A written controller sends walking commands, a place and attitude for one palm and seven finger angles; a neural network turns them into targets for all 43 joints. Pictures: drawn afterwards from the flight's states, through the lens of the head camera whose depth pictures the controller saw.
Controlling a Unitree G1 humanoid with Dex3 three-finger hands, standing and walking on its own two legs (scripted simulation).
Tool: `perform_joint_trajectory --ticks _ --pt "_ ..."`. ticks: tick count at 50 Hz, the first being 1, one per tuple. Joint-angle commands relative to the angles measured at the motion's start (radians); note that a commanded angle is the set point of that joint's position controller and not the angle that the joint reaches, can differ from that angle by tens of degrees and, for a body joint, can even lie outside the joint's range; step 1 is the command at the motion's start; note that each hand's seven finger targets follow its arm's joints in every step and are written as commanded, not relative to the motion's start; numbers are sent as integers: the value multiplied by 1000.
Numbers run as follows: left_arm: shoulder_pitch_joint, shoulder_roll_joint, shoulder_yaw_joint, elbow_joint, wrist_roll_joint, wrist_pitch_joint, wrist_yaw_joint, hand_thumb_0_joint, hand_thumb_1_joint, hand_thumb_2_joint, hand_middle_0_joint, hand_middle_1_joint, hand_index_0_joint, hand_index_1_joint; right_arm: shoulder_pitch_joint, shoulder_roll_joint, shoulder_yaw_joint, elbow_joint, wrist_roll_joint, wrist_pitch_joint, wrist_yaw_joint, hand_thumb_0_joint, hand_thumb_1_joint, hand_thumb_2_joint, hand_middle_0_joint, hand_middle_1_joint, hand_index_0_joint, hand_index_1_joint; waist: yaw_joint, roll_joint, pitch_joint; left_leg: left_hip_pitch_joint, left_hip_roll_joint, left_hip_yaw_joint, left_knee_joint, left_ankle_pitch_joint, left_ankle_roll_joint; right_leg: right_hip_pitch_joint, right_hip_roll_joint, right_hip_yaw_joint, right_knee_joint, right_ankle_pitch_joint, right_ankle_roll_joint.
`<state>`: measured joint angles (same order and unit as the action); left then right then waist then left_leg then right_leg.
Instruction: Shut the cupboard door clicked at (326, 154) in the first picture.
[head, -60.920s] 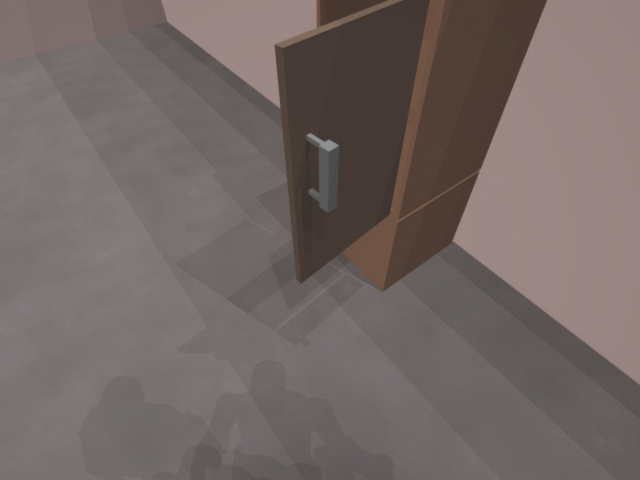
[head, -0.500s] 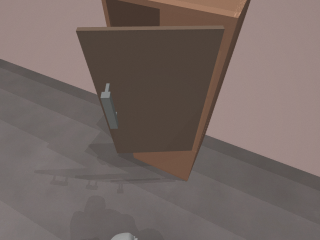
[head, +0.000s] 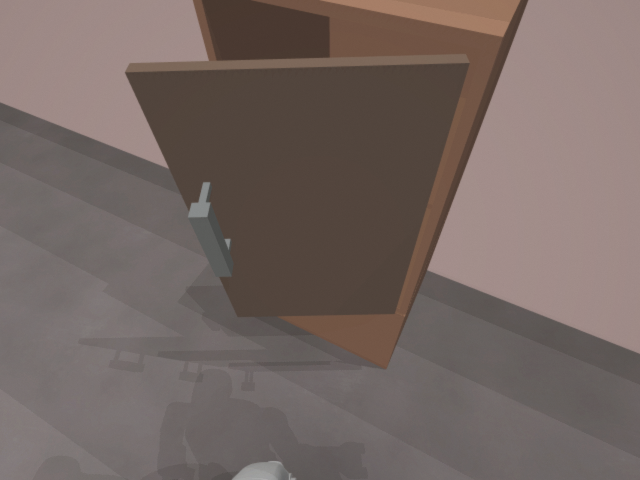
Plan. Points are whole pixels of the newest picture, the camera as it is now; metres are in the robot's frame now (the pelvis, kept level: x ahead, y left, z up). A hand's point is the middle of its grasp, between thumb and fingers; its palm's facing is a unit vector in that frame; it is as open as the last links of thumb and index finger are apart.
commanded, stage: come to a stop and stand still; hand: left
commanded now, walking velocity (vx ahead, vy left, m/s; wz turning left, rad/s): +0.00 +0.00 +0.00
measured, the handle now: (215, 231) +0.43 +0.19 +0.02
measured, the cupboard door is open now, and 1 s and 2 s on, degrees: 28 28 28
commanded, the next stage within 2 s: look again from close up in 0.82 s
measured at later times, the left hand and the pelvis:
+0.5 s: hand out of the picture +0.01 +0.22 -0.17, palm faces +0.01 -0.98 -0.19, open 7.3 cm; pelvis -0.02 +0.04 +0.01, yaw -1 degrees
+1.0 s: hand out of the picture -0.07 +0.21 -0.17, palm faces -0.01 -0.99 -0.14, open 7.4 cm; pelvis -0.04 +0.06 +0.01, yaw +0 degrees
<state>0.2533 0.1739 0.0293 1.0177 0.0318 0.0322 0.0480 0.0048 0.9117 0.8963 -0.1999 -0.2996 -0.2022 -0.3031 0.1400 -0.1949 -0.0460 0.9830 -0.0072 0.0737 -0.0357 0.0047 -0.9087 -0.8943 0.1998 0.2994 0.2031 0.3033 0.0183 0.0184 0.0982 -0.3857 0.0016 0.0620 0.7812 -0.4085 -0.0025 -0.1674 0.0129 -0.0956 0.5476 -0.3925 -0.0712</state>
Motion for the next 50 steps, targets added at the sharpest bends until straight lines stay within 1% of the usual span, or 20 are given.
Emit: perform_joint_trajectory --ticks 1,5,7,8,9,10,11,12,13,15,18,24,34,38,45,46,47,48,49,50 --pt "40 158 36 -48 0 -16 9 0 900 900 -200 -300 -200 -300 -10 -60 -15 -46 1 -8 -1 0 -900 -900 200 300 200 300 -1 -156 -73 -82 11 -77 250 -122 -27 85 -334 225 -129 1016 -171" --pt "32 182 39 -44 -1 -24 3 0 900 900 -200 -300 -200 -300 13 -42 -1 -18 4 -26 10 0 -900 -900 200 300 200 300 -1 -148 -88 -5 20 -20 -17 -47 -36 122 -280 172 -96 920 -131" --pt "29 182 34 -31 -11 -26 1 0 900 900 -200 -300 -200 -300 63 -45 6 6 3 -36 9 0 -900 -900 200 300 200 300 -13 -152 -120 102 17 -5 -207 104 -35 118 -244 155 -56 854 -89" --pt "16 176 30 -25 -19 -27 0 0 900 900 -200 -300 -200 -300 99 -50 9 26 2 -44 9 0 -900 -900 200 300 200 300 -28 -148 -133 178 24 -14 -318 247 -29 96 -219 140 -28 787 -51" --pt "15 149 25 -26 -23 -26 -1 0 900 900 -200 -300 -200 -300 127 -67 6 41 1 -57 9 0 -900 -900 200 300 200 300 -26 -90 -147 261 74 -67 -370 485 -9 47 -179 119 7 650 -4" --pt "53 116 17 -25 -29 -22 -1 0 900 900 -200 -300 -200 -300 132 -118 4 40 -7 -68 4 0 -900 -900 200 300 200 300 -3 46 -173 300 183 -173 -341 734 43 16 -128 93 9 452 40" --pt "58 94 9 -21 -28 -18 4 0 900 900 -200 -300 -200 -300 118 -138 5 41 -8 -67 -2 0 -900 -900 200 300 200 300 6 82 -153 245 228 -199 -342 767 86 41 -96 81 -32 257 54" --pt "56 89 9 -15 -22 -15 3 0 900 900 -200 -300 -200 -300 87 -132 9 42 -9 -65 -5 0 -900 -900 200 300 200 300 16 46 -112 198 213 -169 -352 656 77 57 -90 94 -86 217 51" --pt "36 101 7 -2 -23 -14 -2 0 900 900 -200 -300 -200 -300 73 -119 16 44 -6 -67 -6 0 -900 -900 200 300 200 300 13 67 -91 185 175 -162 -362 614 59 63 -101 97 -108 285 48" --pt "16 107 5 12 -26 -14 -8 0 900 900 -200 -300 -200 -300 90 -104 24 56 -3 -71 -7 0 -900 -900 200 300 200 300 8 84 -56 157 157 -160 -407 548 42 87 -104 101 -124 290 45" --pt "29 100 -3 38 -27 -23 -12 0 900 900 -200 -300 -200 -300 111 -89 28 74 -2 -74 -5 0 -900 -900 200 300 200 300 -1 38 -63 200 123 -121 -415 453 21 76 -120 118 -173 310 37" --pt "28 82 -8 67 -23 -28 -17 0 900 900 -200 -300 -200 -300 142 -75 32 98 0 -78 -2 0 -900 -900 200 300 200 300 -10 -28 -30 197 112 -112 -475 300 19 57 -117 118 -225 224 46" --pt "89 63 -20 108 -22 -33 -15 0 900 900 -200 -300 -200 -300 173 -62 37 126 3 -82 -2 0 -900 -900 200 300 200 300 -12 -42 14 205 101 -102 -505 231 22 16 -120 124 -252 191 54" --pt "106 49 -22 118 -24 -34 -14 0 900 900 -200 -300 -200 -300 190 -52 38 133 2 -86 -4 0 -900 -900 200 300 200 300 -16 -14 -3 207 100 -106 -510 231 23 18 -119 127 -242 204 53" --pt "135 32 -24 130 -22 -36 -10 0 900 900 -200 -300 -200 -300 213 -34 37 141 4 -89 -7 0 -900 -900 200 300 200 300 -16 -31 -1 209 98 -103 -503 250 27 12 -121 121 -239 217 55" --pt "154 59 -42 127 1 -81 28 0 900 900 -200 -300 -200 -300 123 -67 49 77 6 -118 13 0 -900 -900 200 300 200 300 7 68 -18 155 115 -75 -286 517 2 -16 -169 140 -191 521 49" --pt "149 101 -26 89 -17 -80 20 0 900 900 -200 -300 -200 -300 180 -24 42 57 0 -109 15 0 -900 -900 200 300 200 300 -34 69 -79 183 82 -93 -325 273 9 -11 -173 142 -177 311 27" --pt "122 83 -27 83 -15 -72 10 0 900 900 -200 -300 -200 -300 197 -31 38 61 -2 -110 13 0 -900 -900 200 300 200 300 -34 111 -46 151 87 -103 -367 234 20 -37 -146 122 -157 170 20" --pt "129 75 -31 85 -13 -76 6 0 900 900 -200 -300 -200 -300 212 -29 44 64 -9 -117 15 0 -900 -900 200 300 200 300 -23 129 -70 136 91 -114 -356 291 25 -23 -132 108 -142 183 22" --pt "141 68 -31 82 -15 -75 2 0 900 900 -200 -300 -200 -300 219 -32 43 54 -5 -116 14 0 -900 -900 200 300 200 300 -27 103 -97 143 93 -123 -363 273 33 -14 -120 106 -136 158 23"
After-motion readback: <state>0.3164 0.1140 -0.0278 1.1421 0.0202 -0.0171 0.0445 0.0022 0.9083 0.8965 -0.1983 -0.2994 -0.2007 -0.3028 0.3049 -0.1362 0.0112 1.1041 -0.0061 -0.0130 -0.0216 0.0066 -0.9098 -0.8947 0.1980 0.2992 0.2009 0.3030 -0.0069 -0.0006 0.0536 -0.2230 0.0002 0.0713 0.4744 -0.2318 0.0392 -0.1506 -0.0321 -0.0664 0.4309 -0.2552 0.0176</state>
